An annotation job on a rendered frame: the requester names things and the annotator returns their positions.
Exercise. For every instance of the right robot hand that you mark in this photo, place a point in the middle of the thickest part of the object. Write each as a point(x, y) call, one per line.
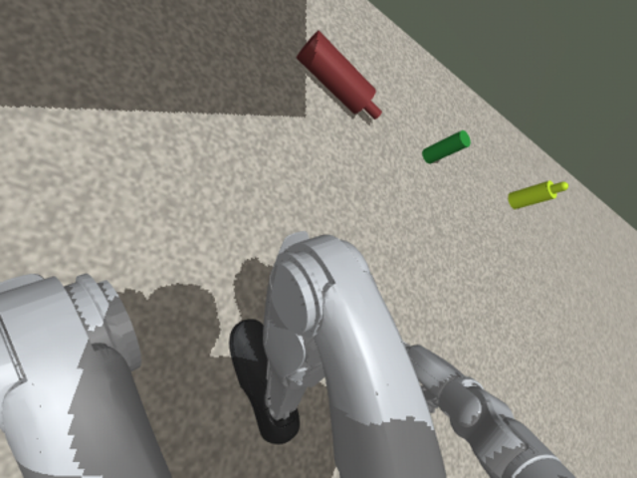
point(433, 372)

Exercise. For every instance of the right robot foot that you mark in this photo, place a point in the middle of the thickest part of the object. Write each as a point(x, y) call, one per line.
point(250, 364)

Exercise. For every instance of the right robot arm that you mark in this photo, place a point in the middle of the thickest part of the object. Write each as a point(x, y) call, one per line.
point(505, 447)

